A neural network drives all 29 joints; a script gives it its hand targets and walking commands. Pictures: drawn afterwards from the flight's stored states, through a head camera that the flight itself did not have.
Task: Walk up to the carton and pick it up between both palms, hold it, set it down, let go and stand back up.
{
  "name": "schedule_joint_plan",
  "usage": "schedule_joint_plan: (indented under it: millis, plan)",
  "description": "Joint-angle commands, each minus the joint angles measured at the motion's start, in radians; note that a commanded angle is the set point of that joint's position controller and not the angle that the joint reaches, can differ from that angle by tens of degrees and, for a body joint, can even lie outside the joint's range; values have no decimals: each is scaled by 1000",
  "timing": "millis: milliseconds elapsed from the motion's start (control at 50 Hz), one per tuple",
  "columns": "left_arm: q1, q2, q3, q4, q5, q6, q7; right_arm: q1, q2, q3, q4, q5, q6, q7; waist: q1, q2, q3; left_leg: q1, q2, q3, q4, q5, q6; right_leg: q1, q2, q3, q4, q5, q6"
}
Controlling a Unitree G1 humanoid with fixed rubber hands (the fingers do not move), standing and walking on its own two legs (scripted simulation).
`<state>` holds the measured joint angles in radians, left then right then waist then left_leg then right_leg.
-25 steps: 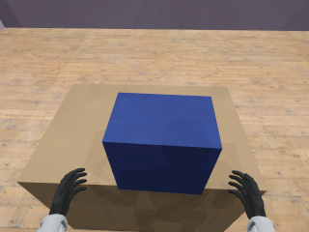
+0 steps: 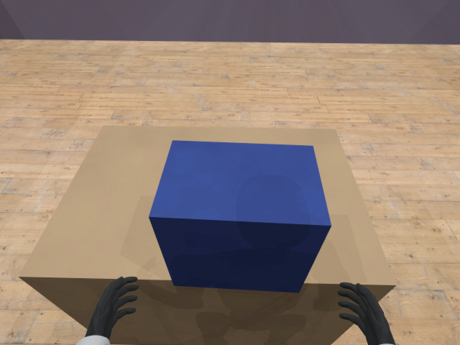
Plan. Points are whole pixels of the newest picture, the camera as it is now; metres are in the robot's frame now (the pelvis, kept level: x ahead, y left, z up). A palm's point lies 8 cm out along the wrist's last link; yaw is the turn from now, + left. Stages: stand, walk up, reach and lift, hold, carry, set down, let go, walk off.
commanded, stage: set down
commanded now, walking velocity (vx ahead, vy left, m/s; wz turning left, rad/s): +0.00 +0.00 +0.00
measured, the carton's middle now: (238, 220) +0.37 +0.01 -0.01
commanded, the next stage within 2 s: let go in 0.10 s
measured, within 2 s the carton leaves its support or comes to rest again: neither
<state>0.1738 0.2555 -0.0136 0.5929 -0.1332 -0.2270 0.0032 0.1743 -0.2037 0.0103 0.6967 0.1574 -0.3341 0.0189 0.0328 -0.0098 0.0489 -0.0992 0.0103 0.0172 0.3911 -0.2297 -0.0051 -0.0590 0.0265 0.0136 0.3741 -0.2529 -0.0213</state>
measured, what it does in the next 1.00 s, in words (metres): stands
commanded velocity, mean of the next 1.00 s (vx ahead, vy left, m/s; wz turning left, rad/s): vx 0.00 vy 0.00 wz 0.00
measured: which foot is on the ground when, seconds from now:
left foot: down 0.00-1.00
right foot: down 0.00-1.00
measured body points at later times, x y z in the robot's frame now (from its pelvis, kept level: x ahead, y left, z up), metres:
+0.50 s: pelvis +0.00 -0.01 +0.00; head +0.00 +0.00 +0.45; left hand +0.17 +0.23 -0.08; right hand +0.16 -0.24 -0.09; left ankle -0.01 +0.12 -0.74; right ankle -0.03 -0.11 -0.74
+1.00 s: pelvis -0.03 +0.00 -0.01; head -0.01 +0.01 +0.44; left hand +0.01 +0.27 -0.14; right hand +0.05 -0.25 -0.14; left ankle -0.01 +0.12 -0.74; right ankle -0.03 -0.11 -0.74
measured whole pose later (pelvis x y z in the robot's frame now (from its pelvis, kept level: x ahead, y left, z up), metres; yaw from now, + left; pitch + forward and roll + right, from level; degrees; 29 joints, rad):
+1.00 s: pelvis -0.03 +0.00 -0.01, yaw +5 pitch +0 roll -1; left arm 0.32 0.26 0.04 0.78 0.04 0.02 0.00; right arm 0.31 -0.24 -0.02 0.86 -0.05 0.00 0.03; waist 0.02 0.00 0.02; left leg -0.29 -0.01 -0.06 0.51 -0.22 0.00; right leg -0.20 0.01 -0.08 0.47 -0.27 -0.02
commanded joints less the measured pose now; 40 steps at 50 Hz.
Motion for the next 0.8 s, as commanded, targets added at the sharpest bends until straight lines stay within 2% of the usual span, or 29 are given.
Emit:
schedule_joint_plan:
  millis: [0, 200, 440, 580, 600, 620, 640, 660, 720, 780]
  plan:
    - [-49, 91, 52, -135, 35, 9, 3, -64, -112, -35, -85, -28, -36, -2, 1, 27, -93, 128, -11, 15, -9, 355, -45, -77, -6, 5, -79, 202, -14]
    - [-6, 70, 63, -181, 85, 122, -5, -38, -97, -51, -55, -94, -9, -10, -6, 13, -79, 167, -15, 34, -13, 374, -45, -89, -2, -8, -99, 264, -3]
    - [-67, 62, 64, -158, 115, 258, -5, -69, -78, -72, -45, -157, 79, -9, -12, 8, -54, 144, -13, 57, -43, 252, -33, -116, -12, -13, -124, 179, 6]
    - [-85, 53, 64, -140, 131, 299, 5, -75, -78, -82, -37, -177, 96, -4, -14, 8, -70, 137, -13, 61, -40, 258, -32, -110, -9, -18, -116, 193, 9]
    - [54, 127, 105, -48, 225, 250, -2, 84, -150, -82, 36, -199, 227, -14, -3, 87, -65, -82, 106, -80, 52, 554, -6, -28, -97, 35, 25, 322, 34]
    - [91, 141, 112, -28, 208, 240, -4, 124, -148, -82, 37, -206, 279, -12, -14, 46, -68, -161, 100, -89, 56, 450, 0, 38, -110, 33, 32, 291, 42]
    - [99, 143, 111, -24, 199, 229, -7, 106, -155, -77, 23, -207, 299, -9, -7, 14, -112, -134, 97, -83, 80, 465, 2, 49, -118, 37, 63, 410, 42]
    - [109, 129, 105, -12, 188, 223, -10, 83, -151, -75, 12, -202, 306, -3, 1, 1, -159, -105, 91, -76, 95, 437, -1, 21, -116, 34, 83, 445, 36]
    - [54, 104, 91, -2, 180, 227, -8, 77, -146, -67, 18, -199, 314, 9, -18, -16, -143, -178, 64, -85, 85, 253, -9, -12, -125, 27, 69, 332, 16]
    - [61, 98, 86, 20, 173, 230, -7, 68, -151, -63, 34, -207, 319, 12, -13, 7, -84, -196, 68, -114, 69, 197, 4, -101, -121, 35, 37, 144, 3]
